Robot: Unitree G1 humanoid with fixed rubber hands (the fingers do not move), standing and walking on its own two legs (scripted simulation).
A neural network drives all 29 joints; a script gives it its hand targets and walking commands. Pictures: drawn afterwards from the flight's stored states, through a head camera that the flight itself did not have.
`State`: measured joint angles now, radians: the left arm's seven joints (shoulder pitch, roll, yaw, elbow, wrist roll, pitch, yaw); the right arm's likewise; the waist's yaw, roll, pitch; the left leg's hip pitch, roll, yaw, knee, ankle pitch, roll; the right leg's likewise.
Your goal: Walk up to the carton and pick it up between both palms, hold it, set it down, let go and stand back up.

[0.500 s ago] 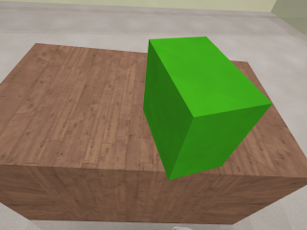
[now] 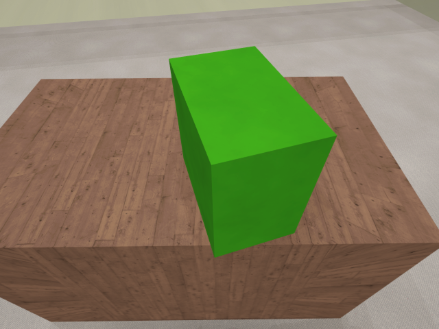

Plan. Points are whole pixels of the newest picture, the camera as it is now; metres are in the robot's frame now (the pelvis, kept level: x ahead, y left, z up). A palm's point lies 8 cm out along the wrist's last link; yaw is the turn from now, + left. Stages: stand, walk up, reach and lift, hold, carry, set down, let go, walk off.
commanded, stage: walk up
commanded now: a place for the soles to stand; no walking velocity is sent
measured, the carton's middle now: (234, 150) +0.45 -0.03 +0.08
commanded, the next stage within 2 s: none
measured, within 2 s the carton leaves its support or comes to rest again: neither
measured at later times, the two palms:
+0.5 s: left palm out of the picture +0.09 +0.34 -0.10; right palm out of the picture +0.05 -0.29 -0.10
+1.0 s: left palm out of the picture +0.10 +0.33 -0.10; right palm out of the picture +0.08 -0.29 -0.10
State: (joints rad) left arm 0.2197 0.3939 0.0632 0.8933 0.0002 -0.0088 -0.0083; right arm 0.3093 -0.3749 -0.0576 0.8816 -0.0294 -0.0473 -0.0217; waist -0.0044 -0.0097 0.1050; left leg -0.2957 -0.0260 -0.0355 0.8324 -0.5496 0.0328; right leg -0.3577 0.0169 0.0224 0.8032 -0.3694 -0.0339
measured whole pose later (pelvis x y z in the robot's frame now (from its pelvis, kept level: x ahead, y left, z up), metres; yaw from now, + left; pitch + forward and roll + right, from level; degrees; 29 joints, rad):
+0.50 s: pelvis +0.01 +0.03 +0.00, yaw +1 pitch -3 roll -1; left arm 0.20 0.39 0.06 0.90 0.00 -0.02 -0.01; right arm 0.31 -0.38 -0.06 0.91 -0.03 -0.04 -0.01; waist 0.00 0.00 0.10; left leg -0.29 -0.02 -0.06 0.82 -0.47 0.02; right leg -0.35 0.02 0.02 0.78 -0.35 -0.03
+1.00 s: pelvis +0.02 +0.02 +0.00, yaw +1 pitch -3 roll +0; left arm 0.18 0.39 0.06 0.90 0.00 -0.02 -0.01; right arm 0.28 -0.38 -0.06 0.88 -0.01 -0.06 -0.03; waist -0.01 0.00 0.10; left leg -0.29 -0.02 -0.05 0.78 -0.40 0.02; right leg -0.35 0.01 0.02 0.81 -0.39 -0.02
